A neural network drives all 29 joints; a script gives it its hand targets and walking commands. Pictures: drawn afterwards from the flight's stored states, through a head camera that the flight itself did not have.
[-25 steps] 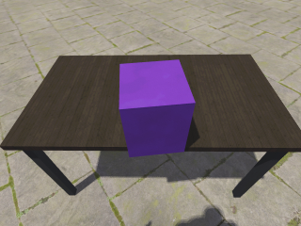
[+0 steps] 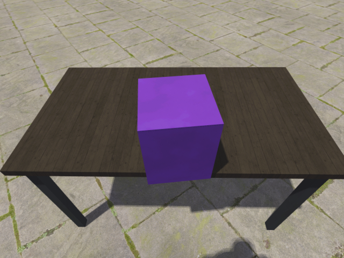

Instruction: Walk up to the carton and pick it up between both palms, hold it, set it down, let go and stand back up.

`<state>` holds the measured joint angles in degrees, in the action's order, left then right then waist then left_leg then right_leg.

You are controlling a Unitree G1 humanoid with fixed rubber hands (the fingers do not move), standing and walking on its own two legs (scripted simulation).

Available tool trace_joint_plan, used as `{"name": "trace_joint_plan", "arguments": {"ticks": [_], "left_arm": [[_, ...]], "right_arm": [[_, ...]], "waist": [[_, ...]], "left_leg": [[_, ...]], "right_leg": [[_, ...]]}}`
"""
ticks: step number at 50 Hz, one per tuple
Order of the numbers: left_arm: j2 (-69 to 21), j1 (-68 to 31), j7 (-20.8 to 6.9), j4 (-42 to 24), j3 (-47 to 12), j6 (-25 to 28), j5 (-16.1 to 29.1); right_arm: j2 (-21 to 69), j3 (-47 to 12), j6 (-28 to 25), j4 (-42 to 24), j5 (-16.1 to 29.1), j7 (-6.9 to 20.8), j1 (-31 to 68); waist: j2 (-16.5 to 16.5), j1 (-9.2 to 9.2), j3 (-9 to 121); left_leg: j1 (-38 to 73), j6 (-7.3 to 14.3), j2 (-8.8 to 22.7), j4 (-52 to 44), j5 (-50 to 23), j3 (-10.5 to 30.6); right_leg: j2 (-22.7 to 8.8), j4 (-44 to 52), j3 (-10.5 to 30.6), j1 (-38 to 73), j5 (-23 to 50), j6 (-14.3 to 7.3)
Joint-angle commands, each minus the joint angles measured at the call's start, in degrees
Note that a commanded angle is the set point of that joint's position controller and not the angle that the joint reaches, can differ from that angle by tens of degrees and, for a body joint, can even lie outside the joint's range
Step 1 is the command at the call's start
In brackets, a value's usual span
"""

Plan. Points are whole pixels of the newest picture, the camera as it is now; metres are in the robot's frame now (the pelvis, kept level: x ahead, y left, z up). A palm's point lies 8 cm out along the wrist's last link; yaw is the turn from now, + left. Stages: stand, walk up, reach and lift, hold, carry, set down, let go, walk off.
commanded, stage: walk up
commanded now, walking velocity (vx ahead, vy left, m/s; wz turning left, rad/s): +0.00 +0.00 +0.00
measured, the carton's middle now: (175, 130) +0.48 +0.01 +0.00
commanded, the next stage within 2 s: stand in 0.98 s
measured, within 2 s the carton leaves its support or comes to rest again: neither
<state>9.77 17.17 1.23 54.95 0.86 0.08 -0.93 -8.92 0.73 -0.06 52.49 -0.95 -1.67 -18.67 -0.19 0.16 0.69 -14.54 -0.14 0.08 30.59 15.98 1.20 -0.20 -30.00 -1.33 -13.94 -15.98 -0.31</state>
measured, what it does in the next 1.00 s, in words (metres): steps on the spot: right foot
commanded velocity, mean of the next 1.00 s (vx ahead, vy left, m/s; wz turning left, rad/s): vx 0.07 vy -0.01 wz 0.03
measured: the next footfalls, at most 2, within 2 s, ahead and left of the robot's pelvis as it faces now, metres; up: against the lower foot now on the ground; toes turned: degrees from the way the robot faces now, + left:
right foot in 0.62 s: +0.13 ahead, -0.10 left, +0.00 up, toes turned +0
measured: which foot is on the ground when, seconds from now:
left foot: down 0.00-1.00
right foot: down 0.00-0.38, up 0.40-0.60, down 0.62-1.00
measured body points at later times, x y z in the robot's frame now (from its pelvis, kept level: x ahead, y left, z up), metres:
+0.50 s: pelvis +0.06 +0.02 +0.00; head +0.08 +0.04 +0.45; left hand +0.00 +0.23 -0.17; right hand +0.11 -0.20 -0.14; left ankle +0.05 +0.11 -0.73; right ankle +0.04 -0.11 -0.71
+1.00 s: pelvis +0.09 -0.01 +0.01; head +0.09 -0.01 +0.46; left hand +0.07 +0.20 -0.15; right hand +0.08 -0.21 -0.16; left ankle +0.05 +0.11 -0.73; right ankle +0.09 -0.10 -0.73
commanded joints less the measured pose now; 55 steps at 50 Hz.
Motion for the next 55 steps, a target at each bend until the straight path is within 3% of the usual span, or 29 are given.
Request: {"name": "trace_joint_plan", "arguments": {"ticks": [1,2,3,4,5,6,7,9,12,14,15,16,17,18,19,20,21,22,24,25,27,30,32,33,34,38,47,52,55], "left_arm": [[4.8,2.2,0.4,-0.2,1.2,0.7,0.2],[12.8,-0.8,1.6,-0.9,4.6,-0.8,0.7],[7.2,8.8,0.6,-0.3,2.7,-0.2,-0.5],[7.1,6.1,-0.1,-0.3,2.6,-0.2,-1.4],[5.9,5.9,-0.7,-1.0,2.4,0.1,-1.8],[5.4,6.3,-0.9,-1.2,2.4,0.5,-1.5],[5.0,7.5,-1.0,-0.6,2.7,1.0,-1.3],[7.9,13.4,-0.1,1.9,3.5,1.8,-0.8],[6.7,12.3,0.7,2.5,2.9,2.5,-0.3],[8.4,8.1,0.6,2.8,3.4,2.3,-0.3],[8.1,4.4,0.6,2.8,3.2,1.8,0.0],[7.7,1.6,0.6,2.5,3.0,1.3,-0.3],[5.7,2.7,0.7,3.2,2.2,0.9,-0.3],[3.5,3.6,0.4,2.5,2.0,0.9,-0.6],[1.4,5.4,0.9,1.9,1.6,0.4,-0.3],[-0.7,8.2,0.3,2.2,0.5,0.2,0.7],[0.2,8.2,-0.2,3.0,0.5,-0.2,0.8],[-0.3,9.7,-0.2,4.1,0.2,-0.2,0.6],[-0.9,11.1,0.1,5.8,0.0,-0.3,-0.2],[-0.6,10.3,0.4,6.2,-0.1,-0.3,-0.3],[-0.9,8.5,0.9,6.0,-0.3,-0.4,-0.1],[-0.2,9.6,1.3,7.3,0.1,0.0,-0.4],[3.7,7.9,1.2,6.5,1.1,0.7,-0.7],[4.4,6.0,1.1,6.8,1.0,0.6,-0.4],[2.1,5.1,1.1,6.9,0.5,0.6,-0.6],[0.5,4.4,1.4,7.2,-0.1,1.2,0.2],[1.4,3.6,1.3,8.3,0.3,1.3,0.4],[-0.4,4.1,1.1,9.9,-0.4,0.8,0.4],[0.4,4.8,1.1,10.1,-0.1,0.8,0.1]], "right_arm": [[-5.5,1.4,-0.9,-0.3,0.1,-0.1,-2.7],[-12.2,4.3,-0.8,-3.1,1.2,-1.1,2.8],[-9.5,2.6,-0.6,-0.2,0.2,0.0,-8.3],[-8.9,2.8,-0.1,0.6,0.4,0.5,-8.0],[-8.7,2.6,0.3,0.4,0.2,0.7,-5.3],[-7.0,2.3,0.6,-0.8,0.2,0.8,-1.3],[-4.5,2.0,0.4,-2.0,0.4,0.9,3.5],[-1.1,1.0,-1.2,-3.1,0.7,1.1,5.6],[-4.3,2.3,-2.5,-2.2,-0.5,2.1,4.0],[-1.7,1.7,-2.4,-2.0,-0.4,2.3,1.7],[-1.0,1.6,-2.4,-1.1,-0.5,2.0,-1.3],[-0.9,1.4,-2.5,1.1,-0.4,1.7,-6.2],[-3.5,2.0,-2.7,3.1,-0.6,1.2,-10.1],[-8.4,3.4,-3.2,3.6,-1.0,0.5,-15.3],[-12.1,3.1,-3.1,1.8,-1.1,-0.4,-13.1],[-6.7,1.1,-2.2,3.0,0.3,-0.8,-10.0],[-2.9,0.0,-2.2,2.1,0.3,-0.9,-5.9],[-3.9,-0.1,-2.2,1.5,0.2,-1.2,-2.7],[-4.9,0.0,-2.0,1.3,0.4,-1.4,0.0],[-5.0,-0.1,-2.0,2.1,0.3,-1.4,-0.9],[-4.3,-0.2,-1.7,3.3,0.7,-1.2,-1.7],[-4.0,-0.1,-0.7,4.0,0.8,-1.2,-0.6],[-2.2,0.0,-0.2,4.4,0.9,-0.9,-3.1],[-0.4,-0.2,0.5,5.4,0.9,-1.0,-4.1],[-1.3,-0.1,0.8,6.0,0.6,-1.2,-3.6],[-1.8,0.2,0.5,7.4,0.3,-0.8,-3.4],[-1.7,-0.2,0.1,10.3,0.4,-1.3,-3.6],[-1.0,-0.3,0.4,11.2,0.4,-1.2,-3.9],[-1.3,-0.4,0.3,11.3,0.2,-1.2,-4.0]], "waist": [[-1.5,-0.24,-2.7],[2.4,-2.34,-10.7],[-2.2,-1.12,6.5],[-5.2,-1.81,2.3],[-6.1,-0.34,-0.2],[-5.9,1.69,-5.6],[-1.6,3.87,-10.0],[11.2,4.88,-7.8],[4.3,3.49,-2.7],[7.8,0.52,-6.2],[11.2,-2.35,-9.1],[10.6,-5.09,-9.9],[6.3,-6.48,-9.7],[-4.8,-8.4,-8.6],[-13.5,-5.92,-8.8],[-19.1,-2.01,-5.4],[-15.3,-1.2,-6.0],[-11.3,0.01,-3.0],[-10.2,0.98,0.4],[-6.6,0.82,0.6],[-6.4,0.63,-0.6],[-4.6,1.38,-0.9],[3.6,-0.38,-3.2],[10.2,-0.77,-5.7],[11.7,-0.59,-7.8],[1.6,-0.79,-4.9],[-0.1,-0.27,-3.4],[2.0,-0.14,-7.7],[-1.4,-0.26,-7.7]], "left_leg": [[-0.5,2.4,3.3,-7.1,-4.8,4.4],[-2.9,3.1,11.2,0.8,-39.5,8.3],[0.5,5.0,7.8,-6.0,23.7,12.1],[-3.8,5.8,7.6,-9.1,36.2,15.4],[-9.1,5.5,7.4,-7.7,37.0,14.5],[-15.8,4.9,6.1,-6.6,34.7,11.9],[-21.3,3.1,3.5,-2.2,25.2,5.9],[-26.0,0.9,0.2,10.3,6.3,-3.2],[-14.4,1.1,2.3,15.8,8.3,-4.7],[-4.2,1.3,2.1,10.7,9.6,-6.1],[2.1,1.6,2.0,5.7,5.8,-6.7],[6.8,1.6,0.8,1.7,3.6,-7.3],[13.9,1.7,2.6,-1.7,2.1,-3.7],[19.0,3.3,14.2,-8.6,8.4,11.5],[10.9,7.9,28.6,-13.7,-27.4,24.7],[1.3,12.5,21.1,-12.6,-27.6,16.3],[0.9,12.4,18.4,-12.6,-35.6,12.0],[4.6,10.8,16.1,-11.0,-36.0,6.2],[6.6,9.0,12.4,-8.4,-40.4,1.6],[8.7,9.0,12.0,-6.9,-42.9,0.9],[8.3,8.9,11.5,-5.9,-42.5,-0.7],[2.6,6.4,9.5,-4.7,-26.0,-1.7],[-2.6,3.1,5.6,-4.5,-4.1,-2.9],[0.3,1.9,3.9,-5.1,0.7,-3.9],[1.5,1.7,3.9,-5.2,0.0,-3.8],[6.1,1.5,4.8,-7.6,-7.9,-2.7],[6.9,0.9,5.9,-9.4,-9.4,-2.9],[5.6,0.9,6.1,-10.9,-5.6,-2.2],[6.7,1.0,6.0,-10.9,-5.6,-2.4]], "right_leg": [[-3.5,6.0,4.1,-0.2,5.4,-2.0],[-2.8,-5.8,0.8,-6.7,22.2,-0.4],[-2.7,0.8,1.5,-1.5,-24.1,-1.4],[-1.6,-1.4,1.7,-3.1,-28.3,-1.3],[-3.2,0.5,4.2,-1.1,-28.7,-2.3],[-5.1,2.9,6.3,-1.3,-28.5,-2.9],[-8.6,8.2,11.6,1.1,-26.6,-4.4],[-18.5,17.4,23.5,11.5,-24.8,-8.4],[-17.9,17.6,18.1,4.8,-13.5,-9.3],[-14.8,17.0,13.5,-8.1,-15.0,-8.3],[-12.3,15.0,9.6,-14.9,-14.0,-7.3],[-9.5,11.9,6.1,-18.3,-16.7,-6.1],[-5.1,4.5,2.1,-22.7,-17.2,-4.1],[-2.1,-10.2,-2.3,-28.8,-14.5,-1.9],[-0.5,-17.9,-3.8,-24.9,-15.4,-0.2],[-2.7,-15.7,-0.6,-9.8,-14.2,-1.2],[-2.6,-19.8,0.1,-8.0,-14.7,-0.7],[-2.3,-17.8,-1.2,-6.6,-13.3,-0.7],[-2.3,-15.2,-2.3,-3.4,-10.0,0.1],[-2.1,-12.3,-2.5,-3.6,-8.8,0.4],[-2.2,-7.6,-3.1,-2.1,-5.2,0.5],[-3.6,4.5,-1.8,6.4,12.8,-0.2],[-10.7,6.4,6.3,8.6,24.1,-1.8],[-12.0,7.1,7.7,3.1,23.6,-3.6],[-11.5,7.8,7.7,1.2,22.1,-4.0],[-8.3,7.8,5.0,2.2,19.4,-3.0],[-6.9,7.6,3.6,5.7,18.9,-3.1],[-5.9,9.9,3.0,2.4,9.1,-2.8],[-6.0,10.3,3.9,1.8,8.7,-2.8]]}}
